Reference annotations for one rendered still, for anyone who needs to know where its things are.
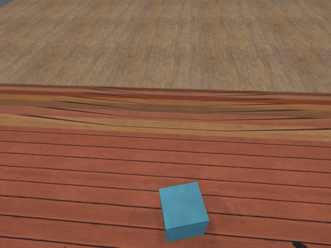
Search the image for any carton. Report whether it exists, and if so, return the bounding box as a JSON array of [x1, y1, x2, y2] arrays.
[[159, 182, 209, 242]]

